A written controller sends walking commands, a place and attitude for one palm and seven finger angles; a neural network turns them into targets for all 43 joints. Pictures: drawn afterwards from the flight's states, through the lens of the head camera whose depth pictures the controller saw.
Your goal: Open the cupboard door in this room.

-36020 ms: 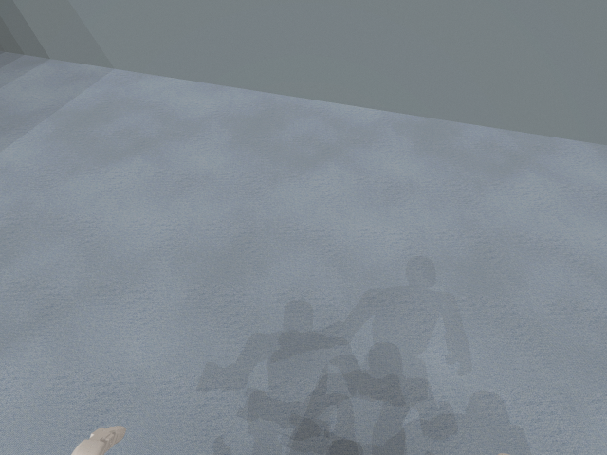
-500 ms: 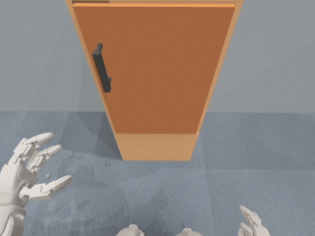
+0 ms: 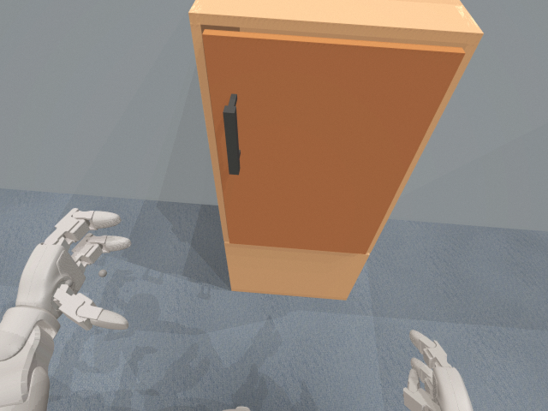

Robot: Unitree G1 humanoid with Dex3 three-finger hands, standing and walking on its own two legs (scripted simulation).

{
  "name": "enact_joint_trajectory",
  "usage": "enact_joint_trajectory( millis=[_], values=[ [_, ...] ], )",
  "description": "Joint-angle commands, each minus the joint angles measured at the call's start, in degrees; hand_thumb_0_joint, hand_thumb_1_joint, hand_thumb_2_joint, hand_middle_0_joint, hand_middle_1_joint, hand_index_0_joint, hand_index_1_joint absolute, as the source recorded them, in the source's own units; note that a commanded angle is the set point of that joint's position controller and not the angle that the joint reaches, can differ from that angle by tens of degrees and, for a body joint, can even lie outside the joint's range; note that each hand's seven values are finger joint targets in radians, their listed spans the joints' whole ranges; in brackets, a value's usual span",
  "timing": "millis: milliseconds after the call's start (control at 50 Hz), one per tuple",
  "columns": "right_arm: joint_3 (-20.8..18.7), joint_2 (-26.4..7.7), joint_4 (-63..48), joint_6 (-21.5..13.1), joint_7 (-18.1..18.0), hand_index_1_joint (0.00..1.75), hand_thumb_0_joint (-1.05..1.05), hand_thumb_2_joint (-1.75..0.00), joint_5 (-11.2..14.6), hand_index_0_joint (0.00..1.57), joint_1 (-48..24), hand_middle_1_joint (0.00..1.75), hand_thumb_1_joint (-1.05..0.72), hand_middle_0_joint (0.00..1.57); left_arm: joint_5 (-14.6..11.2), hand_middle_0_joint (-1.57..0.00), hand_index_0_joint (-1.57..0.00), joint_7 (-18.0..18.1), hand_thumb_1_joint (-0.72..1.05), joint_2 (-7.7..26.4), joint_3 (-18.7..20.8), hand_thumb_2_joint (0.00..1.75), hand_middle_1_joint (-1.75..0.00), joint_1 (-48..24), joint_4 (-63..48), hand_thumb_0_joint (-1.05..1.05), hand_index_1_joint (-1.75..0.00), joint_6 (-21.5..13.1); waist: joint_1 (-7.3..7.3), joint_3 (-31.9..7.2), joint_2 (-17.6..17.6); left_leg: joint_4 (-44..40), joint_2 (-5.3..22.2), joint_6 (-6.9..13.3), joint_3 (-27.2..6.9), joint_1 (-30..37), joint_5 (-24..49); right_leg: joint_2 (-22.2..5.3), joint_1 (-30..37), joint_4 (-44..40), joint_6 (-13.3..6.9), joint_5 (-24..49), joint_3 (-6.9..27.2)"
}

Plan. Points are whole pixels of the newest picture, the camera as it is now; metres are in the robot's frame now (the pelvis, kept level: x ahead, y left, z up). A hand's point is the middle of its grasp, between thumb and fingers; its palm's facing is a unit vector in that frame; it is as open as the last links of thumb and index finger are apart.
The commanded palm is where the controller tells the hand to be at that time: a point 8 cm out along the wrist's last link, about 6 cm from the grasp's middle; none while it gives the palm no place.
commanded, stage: raise the hand with hooked fingers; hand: left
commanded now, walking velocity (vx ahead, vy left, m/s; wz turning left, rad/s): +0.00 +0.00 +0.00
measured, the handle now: (234, 136) +0.56 +0.13 +0.07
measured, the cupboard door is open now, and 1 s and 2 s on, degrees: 0 0 0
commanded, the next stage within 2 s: move the hooked fingers beside the handle in 0.72 s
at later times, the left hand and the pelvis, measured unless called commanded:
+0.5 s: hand (110, 248) +0.30 +0.25 +0.09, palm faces +0.03 -1.00 -0.01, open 14.0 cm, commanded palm +0.26 +0.30 +0.09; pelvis +0.00 -0.02 +0.01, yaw +0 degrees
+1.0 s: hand (130, 242) +0.31 +0.23 +0.09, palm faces +0.06 -1.00 -0.02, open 14.0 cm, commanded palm +0.28 +0.27 +0.09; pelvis -0.01 -0.05 +0.01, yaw +0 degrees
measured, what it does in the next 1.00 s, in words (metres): stands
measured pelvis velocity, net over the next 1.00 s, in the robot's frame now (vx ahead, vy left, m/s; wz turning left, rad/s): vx -0.01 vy -0.05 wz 0.00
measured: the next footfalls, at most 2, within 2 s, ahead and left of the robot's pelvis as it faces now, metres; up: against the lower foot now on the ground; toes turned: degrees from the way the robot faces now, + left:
none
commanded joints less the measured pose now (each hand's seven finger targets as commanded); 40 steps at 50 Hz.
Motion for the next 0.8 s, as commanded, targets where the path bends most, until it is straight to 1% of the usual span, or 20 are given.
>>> enact_joint_trajectory(
  millis=[0, 40, 60, 100, 120, 160, 180, 200, 240, 320, 360, 440, 460, 500, 540, 560, 640, 660, 700, 780],
  values=[
    [-3.92, -9.85, -6.87, -2.03, -1.34, 0.30, 0.00, -0.90, -0.07, 0.20, -0.55, 0.30, -0.90, 0.20, -1.47, -0.30, -0.30, -0.02, -0.50, 14.26, 6.96, 0.30, -1.20, -16.25, -12.41, 0.00, -1.20, -4.83, -0.90, -11.30, 4.86, -11.73, 5.09, -8.58, -11.06, 17.06, 20.70, 2.49, -1.34, -3.58, -2.83, 8.24, -0.32],
    [-3.84, -9.94, -6.42, -2.07, -1.49, 0.30, 0.00, -0.90, -0.10, 0.20, -0.33, 0.30, -0.90, 0.20, -1.00, -0.30, -0.30, 0.18, -0.50, 14.83, 7.25, 0.30, -1.20, -17.94, -11.78, 0.00, -1.20, -5.77, -0.86, -11.92, 6.20, -12.58, 5.62, -9.07, -12.38, 19.00, 20.08, 2.28, -2.30, -3.49, -2.67, 7.25, -0.03],
    [-3.78, -10.10, -6.05, -1.89, -1.44, 0.30, 0.00, -0.90, -0.33, 0.20, -0.15, 0.30, -0.90, 0.20, -0.94, -0.30, -0.30, 0.07, -0.50, 15.61, 7.62, 0.30, -1.20, -18.94, -11.18, 0.00, -1.20, -5.82, -0.92, -12.06, 6.53, -12.49, 5.34, -8.96, -11.96, 19.21, 20.29, 2.40, -1.80, -3.88, -2.83, 7.70, 0.18],
    [-3.75, -10.09, -5.72, -1.64, -1.52, 0.30, 0.00, -0.90, -0.02, 0.20, -0.10, 0.30, -0.90, 0.20, -0.87, -0.30, -0.30, -1.01, -0.50, 15.31, 7.12, 0.30, -1.20, -18.96, -8.28, 0.00, -1.20, -5.11, -1.12, -11.72, 6.50, -12.84, 5.28, -8.62, -11.66, 19.03, 20.06, 2.20, -1.05, -4.75, -2.72, 7.77, 0.20],
    [-3.79, -10.16, -5.60, -1.56, -1.66, 0.30, 0.00, -0.90, 0.09, 0.20, -0.13, 0.30, -0.90, 0.20, -0.91, -0.30, -0.30, -1.52, -0.50, 15.64, 7.26, 0.30, -1.20, -19.45, -7.12, 0.00, -1.20, -4.58, -1.20, -11.72, 5.35, -13.11, 5.24, -8.40, -11.68, 18.75, 19.28, 2.15, -0.51, -5.15, -2.67, 7.84, 0.12],
    [-3.67, -10.44, -5.57, -1.36, -1.81, 0.30, 0.00, -0.90, 0.16, 0.20, 0.03, 0.30, -0.90, 0.20, -1.06, -0.30, -0.30, -2.83, -0.50, 17.01, 8.00, 0.30, -1.20, -20.05, -4.76, 0.00, -1.20, -3.05, -0.74, -12.20, 6.00, -12.95, 4.64, -7.94, -10.72, 18.25, 19.97, 2.21, 1.32, -5.96, -2.98, 8.83, 0.29],
    [-3.59, -10.37, -5.72, -1.30, -1.85, 0.30, 0.00, -0.90, 0.35, 0.20, -0.16, 0.30, -0.90, 0.20, -1.20, -0.30, -0.30, -3.50, -0.50, 17.22, 7.84, 0.30, -1.20, -20.73, -4.50, 0.00, -1.20, -2.43, -0.97, -12.03, 6.21, -13.14, 4.63, -7.88, -10.55, 18.43, 20.33, 2.13, 1.51, -6.39, -2.93, 9.12, 0.23],
    [-3.60, -10.47, -5.64, -1.17, -1.96, 0.30, 0.00, -0.90, 0.37, 0.20, -0.07, 0.30, -0.90, 0.20, -1.32, -0.30, -0.30, -4.00, -0.50, 17.80, 8.24, 0.30, -1.20, -21.02, -3.24, 0.00, -1.20, -1.81, -0.97, -11.68, 4.87, -13.38, 4.54, -7.67, -10.47, 17.70, 19.69, 2.16, 2.00, -6.71, -2.89, 9.15, 0.16],
    [-3.73, -10.40, -6.11, -1.23, -1.86, 0.30, 0.00, -0.90, 0.47, 0.20, -0.15, 0.30, -0.90, 0.20, -1.93, -0.30, -0.30, -4.77, -0.50, 16.21, 7.63, 0.30, -1.20, -18.80, -1.43, 0.00, -1.20, -1.10, -0.71, -10.74, 3.06, -13.15, 4.12, -7.04, -9.52, 16.03, 19.49, 2.18, 2.93, -7.11, -2.85, 9.85, 0.09],
    [-4.09, -10.42, -6.46, -1.24, -1.08, 0.30, 0.00, -0.90, 0.15, 0.20, 0.38, 0.30, -0.90, 0.20, -2.75, -0.30, -0.30, -4.81, -0.50, 16.49, 8.48, 0.30, -1.20, -17.60, -3.12, 0.00, -1.20, -2.12, -0.09, -12.73, 2.81, -11.87, 3.45, -6.63, -7.91, 15.97, 23.42, 2.33, 4.79, -7.14, -2.90, 13.52, 0.53],
    [-4.13, -10.39, -6.32, -1.16, -0.83, 0.30, 0.00, -0.90, -0.01, 0.20, 0.71, 0.30, -0.90, 0.20, -2.80, -0.30, -0.30, -4.20, -0.50, 17.03, 9.08, 0.30, -1.20, -17.90, -3.38, 0.00, -1.20, -3.01, -0.18, -11.42, 1.86, -11.46, 3.29, -6.35, -7.34, 14.80, 23.53, 2.49, 5.27, -7.06, -3.08, 14.59, 0.70],
    [-4.30, -10.03, -6.20, -0.94, -0.79, 0.30, 0.00, -0.90, 0.08, 0.20, 0.42, 0.30, -0.90, 0.20, -2.16, -0.30, -0.30, -2.77, -0.50, 17.63, 9.75, 0.30, -1.20, -18.86, -4.49, 0.00, -1.20, -4.74, -0.47, -11.58, 3.73, -11.57, 2.92, -5.48, -6.34, 13.68, 19.39, 2.20, 5.39, -7.24, -2.90, 13.00, 1.32],
    [-4.20, -10.13, -6.01, -0.84, -0.86, 0.30, 0.00, -0.90, -0.12, 0.20, 0.48, 0.30, -0.90, 0.20, -2.10, -0.30, -0.30, -2.53, -0.50, 19.10, 10.81, 0.30, -1.20, -19.57, -4.78, 0.00, -1.20, -5.05, -0.23, -11.91, 4.07, -11.25, 2.75, -5.25, -5.95, 13.55, 19.63, 2.20, 6.34, -7.27, -3.07, 13.85, 1.82],
    [-4.23, -9.61, -6.00, -1.01, -0.98, 0.30, 0.00, -0.90, 0.07, 0.20, 0.39, 0.30, -0.90, 0.20, -1.76, -0.30, -0.30, -2.19, -0.50, 18.62, 10.15, 0.30, -1.20, -19.80, -7.10, 0.00, -1.20, -6.07, -0.43, -13.81, 6.60, -11.08, 2.71, -5.00, -5.54, 14.98, 20.57, 1.99, 7.00, -7.35, -2.85, 14.58, 2.11],
    [-4.06, -9.39, -5.86, -1.18, -1.12, 0.30, 0.00, -0.90, 0.06, 0.20, 0.35, 0.30, -0.90, 0.20, -1.67, -0.30, -0.30, -1.89, -0.50, 18.32, 10.03, 0.30, -1.20, -19.20, -7.40, 0.00, -1.20, -6.56, -0.50, -14.39, 6.58, -11.04, 2.77, -4.80, -5.56, 15.29, 21.03, 1.96, 7.30, -7.30, -2.72, 15.12, 2.12],
    [-4.09, -9.61, -5.56, -1.11, -1.15, 0.30, 0.00, -0.90, -0.06, 0.20, 0.56, 0.30, -0.90, 0.20, -1.81, -0.30, -0.30, -1.99, -0.50, 18.61, 10.20, 0.30, -1.20, -19.19, -6.78, 0.00, -1.20, -6.57, -0.81, -14.10, 4.36, -10.72, 2.81, -4.54, -5.51, 14.80, 20.95, 2.13, 7.93, -7.35, -2.72, 15.81, 2.27],
    [-3.81, -9.51, -5.10, -0.87, -1.61, 0.30, 0.00, -0.90, 0.50, 0.20, -0.39, 0.30, -0.90, 0.20, -2.80, -0.30, -0.30, -3.08, -0.50, 16.24, 9.01, 0.30, -1.20, -18.41, -1.99, 0.00, -1.20, -5.33, -1.33, -10.32, 2.33, -10.86, 2.33, -3.84, -4.48, 11.17, 16.30, 1.72, 7.46, -8.55, -2.17, 14.55, 2.88],
    [-3.81, -9.62, -4.97, -0.75, -1.71, 0.30, 0.00, -0.90, 0.60, 0.20, -0.34, 0.30, -0.90, 0.20, -2.98, -0.30, -0.30, -3.47, -0.50, 16.41, 8.88, 0.30, -1.20, -18.76, -0.92, 0.00, -1.20, -4.92, -1.62, -9.13, 0.38, -10.63, 2.30, -3.55, -4.30, 10.22, 15.43, 1.62, 7.84, -8.94, -2.14, 14.42, 3.41],
    [-3.70, -9.56, -5.08, -0.72, -1.85, 0.30, 0.00, -0.90, 0.78, 0.20, -0.71, 0.30, -0.90, 0.20, -2.88, -0.30, -0.30, -3.96, -0.50, 15.85, 8.25, 0.30, -1.20, -19.15, 0.51, 0.00, -1.20, -4.07, -1.42, -8.60, 1.08, -10.78, 2.09, -3.47, -4.15, 9.58, 14.85, 1.31, 7.68, -9.19, -2.00, 14.42, 3.66],
    [-3.65, -9.39, -5.70, -0.62, -1.95, 0.30, 0.00, -0.90, 0.79, 0.20, -1.11, 0.30, -0.90, 0.20, -2.50, -0.30, -0.30, -4.04, -0.50, 16.59, 8.31, 0.30, -1.20, -19.64, 0.19, 0.00, -1.20, -3.96, -1.19, -10.15, 0.02, -10.21, 1.94, -3.12, -3.60, 8.73, 13.51, 0.82, 8.97, -9.64, -1.58, 13.13, 5.16]
  ],
)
